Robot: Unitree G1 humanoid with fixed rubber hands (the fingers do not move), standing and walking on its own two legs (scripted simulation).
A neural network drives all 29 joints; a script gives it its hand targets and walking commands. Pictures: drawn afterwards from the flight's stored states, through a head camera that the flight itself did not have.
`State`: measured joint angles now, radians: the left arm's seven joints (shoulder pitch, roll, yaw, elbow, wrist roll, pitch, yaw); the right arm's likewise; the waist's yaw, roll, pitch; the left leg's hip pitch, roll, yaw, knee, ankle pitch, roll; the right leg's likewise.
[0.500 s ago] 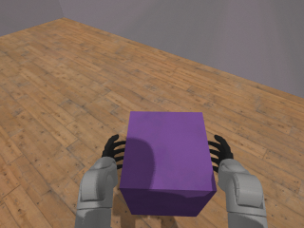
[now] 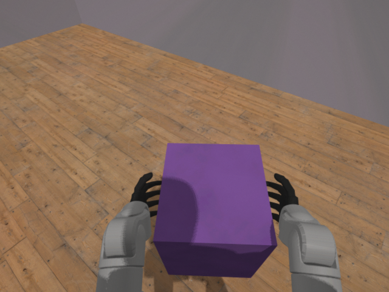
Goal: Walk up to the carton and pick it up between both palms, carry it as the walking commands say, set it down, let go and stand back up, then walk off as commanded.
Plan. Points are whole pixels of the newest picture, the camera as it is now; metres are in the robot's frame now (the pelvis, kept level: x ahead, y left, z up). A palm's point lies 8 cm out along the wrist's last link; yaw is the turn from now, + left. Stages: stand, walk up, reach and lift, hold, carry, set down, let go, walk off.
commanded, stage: carry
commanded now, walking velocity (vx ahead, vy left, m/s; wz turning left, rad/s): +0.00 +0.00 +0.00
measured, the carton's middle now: (211, 213) +0.32 +0.00 -0.02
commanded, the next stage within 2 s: hold in 0.40 s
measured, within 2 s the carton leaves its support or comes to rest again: neither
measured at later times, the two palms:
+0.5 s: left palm (142, 213) +0.28 +0.14 +0.04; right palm (284, 218) +0.28 -0.15 +0.04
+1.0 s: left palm (157, 193) +0.34 +0.12 +0.03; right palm (290, 208) +0.31 -0.17 +0.03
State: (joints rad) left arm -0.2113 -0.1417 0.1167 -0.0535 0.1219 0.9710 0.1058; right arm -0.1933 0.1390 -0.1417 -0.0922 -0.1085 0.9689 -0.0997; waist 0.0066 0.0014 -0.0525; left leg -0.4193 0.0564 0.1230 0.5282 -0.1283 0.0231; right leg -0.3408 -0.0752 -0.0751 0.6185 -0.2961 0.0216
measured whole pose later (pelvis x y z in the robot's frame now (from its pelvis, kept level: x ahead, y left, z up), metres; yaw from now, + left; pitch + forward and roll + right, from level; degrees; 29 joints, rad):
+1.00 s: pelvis +0.02 +0.01 +0.00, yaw -9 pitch -2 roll +2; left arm -0.37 -0.16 0.34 0.44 0.28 0.68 0.05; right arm -0.42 0.16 -0.28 0.54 -0.27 0.61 -0.04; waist 0.03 -0.02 -0.05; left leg -0.29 -0.01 0.08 0.51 -0.19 0.02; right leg -0.28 -0.02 0.10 0.62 -0.31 0.02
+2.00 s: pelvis +0.00 +0.02 -0.06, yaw -8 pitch +25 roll +0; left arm -0.48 -0.12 0.32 0.63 0.20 0.03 0.15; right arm -0.59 0.07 -0.30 0.72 -0.21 0.02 -0.04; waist 0.04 -0.02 0.01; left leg -1.09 0.01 0.05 0.91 -0.27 0.02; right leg -1.04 0.00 0.08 0.96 -0.37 0.04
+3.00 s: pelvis -0.03 +0.01 -0.18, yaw -6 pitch +44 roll +0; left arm -0.93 0.08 0.23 0.78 0.02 0.05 0.19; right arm -1.03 -0.09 -0.19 0.81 -0.07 0.07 -0.15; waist 0.04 -0.02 0.03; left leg -1.78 0.00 0.02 1.37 -0.36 0.02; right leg -1.72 0.01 0.06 1.45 -0.49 0.04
